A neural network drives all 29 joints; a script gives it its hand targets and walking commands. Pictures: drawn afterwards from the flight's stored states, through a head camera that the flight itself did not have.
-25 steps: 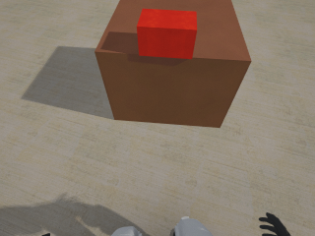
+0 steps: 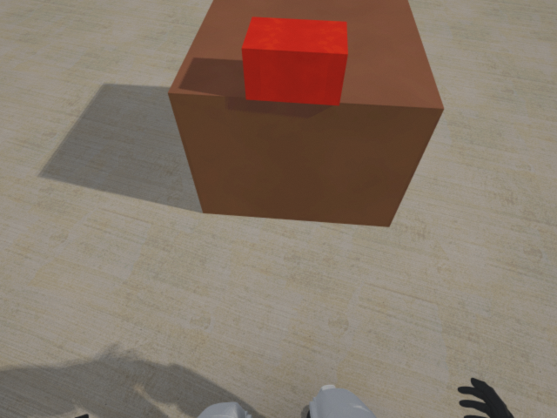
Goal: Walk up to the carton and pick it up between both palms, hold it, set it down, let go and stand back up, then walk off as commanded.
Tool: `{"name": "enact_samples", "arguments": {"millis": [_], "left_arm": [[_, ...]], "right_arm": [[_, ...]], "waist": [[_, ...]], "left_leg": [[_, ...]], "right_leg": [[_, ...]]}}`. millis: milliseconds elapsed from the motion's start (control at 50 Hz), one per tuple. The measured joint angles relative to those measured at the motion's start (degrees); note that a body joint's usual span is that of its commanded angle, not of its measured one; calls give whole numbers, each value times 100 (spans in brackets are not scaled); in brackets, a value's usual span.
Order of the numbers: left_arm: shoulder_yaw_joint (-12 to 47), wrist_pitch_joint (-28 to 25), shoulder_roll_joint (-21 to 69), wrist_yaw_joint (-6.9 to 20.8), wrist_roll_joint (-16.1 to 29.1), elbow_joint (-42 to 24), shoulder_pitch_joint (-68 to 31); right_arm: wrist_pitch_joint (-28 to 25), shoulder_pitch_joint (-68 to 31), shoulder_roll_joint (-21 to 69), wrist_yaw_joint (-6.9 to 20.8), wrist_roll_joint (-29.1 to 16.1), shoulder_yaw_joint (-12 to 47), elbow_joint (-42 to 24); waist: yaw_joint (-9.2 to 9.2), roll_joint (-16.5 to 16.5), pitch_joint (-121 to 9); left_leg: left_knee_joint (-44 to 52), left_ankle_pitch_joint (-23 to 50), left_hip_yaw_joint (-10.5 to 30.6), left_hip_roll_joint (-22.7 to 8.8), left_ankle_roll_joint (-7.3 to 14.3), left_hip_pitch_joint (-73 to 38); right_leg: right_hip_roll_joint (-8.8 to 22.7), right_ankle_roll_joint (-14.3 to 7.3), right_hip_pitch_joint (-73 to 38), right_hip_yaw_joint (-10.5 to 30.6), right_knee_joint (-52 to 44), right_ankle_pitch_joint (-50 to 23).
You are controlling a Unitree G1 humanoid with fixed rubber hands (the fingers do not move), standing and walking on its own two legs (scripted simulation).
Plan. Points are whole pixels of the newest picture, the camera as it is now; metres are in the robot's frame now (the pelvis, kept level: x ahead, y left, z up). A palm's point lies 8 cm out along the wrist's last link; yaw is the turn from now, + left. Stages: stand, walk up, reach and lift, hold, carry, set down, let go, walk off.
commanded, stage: stand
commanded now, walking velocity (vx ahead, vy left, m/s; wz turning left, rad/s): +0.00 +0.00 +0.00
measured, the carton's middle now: (295, 61) +1.03 -0.05 -0.06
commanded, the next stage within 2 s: none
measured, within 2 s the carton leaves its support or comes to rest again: neither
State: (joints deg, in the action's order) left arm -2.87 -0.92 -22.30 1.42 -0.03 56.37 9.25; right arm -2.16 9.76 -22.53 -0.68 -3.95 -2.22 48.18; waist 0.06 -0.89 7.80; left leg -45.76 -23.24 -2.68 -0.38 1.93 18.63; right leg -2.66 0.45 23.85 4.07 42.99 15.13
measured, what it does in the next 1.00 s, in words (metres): stands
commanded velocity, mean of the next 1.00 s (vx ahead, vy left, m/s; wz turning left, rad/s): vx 0.00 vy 0.00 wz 0.00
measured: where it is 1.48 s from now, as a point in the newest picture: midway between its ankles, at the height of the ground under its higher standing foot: outside the picture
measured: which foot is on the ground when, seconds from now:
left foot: down 0.00-1.00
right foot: down 0.00-1.00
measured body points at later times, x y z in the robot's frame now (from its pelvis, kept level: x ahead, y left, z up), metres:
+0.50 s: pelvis +0.00 +0.00 +0.00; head +0.02 -0.01 +0.45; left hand +0.08 +0.32 -0.11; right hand +0.11 -0.31 -0.11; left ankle +0.02 +0.10 -0.71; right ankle +0.09 -0.12 -0.71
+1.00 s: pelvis +0.00 +0.00 +0.00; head +0.03 +0.00 +0.45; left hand +0.08 +0.32 -0.12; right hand +0.11 -0.32 -0.10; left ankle +0.02 +0.10 -0.71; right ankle +0.09 -0.12 -0.71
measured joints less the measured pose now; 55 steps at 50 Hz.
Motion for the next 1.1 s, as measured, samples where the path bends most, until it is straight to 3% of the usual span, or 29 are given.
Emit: {"name": "enact_samples", "arguments": {"millis": [480,1100], "left_arm": [[0,55,0,6,0,51,-1],[0,28,19,10,0,44,-1]], "right_arm": [[1,-2,0,5,0,0,62],[5,-3,1,12,1,0,141]], "waist": [[0,-68,-64],[0,109,-104]], "left_leg": [[35,28,0,-2,0,-1],[197,115,0,-8,-9,3]], "right_leg": [[0,0,0,-1,-31,-25],[0,-6,-17,0,-231,-127]]}}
